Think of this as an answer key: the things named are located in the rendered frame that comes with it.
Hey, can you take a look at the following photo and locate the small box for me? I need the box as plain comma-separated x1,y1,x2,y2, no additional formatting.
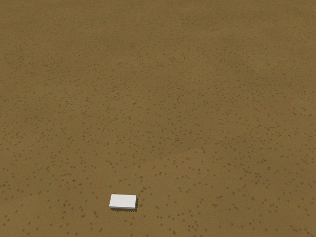
109,194,137,209

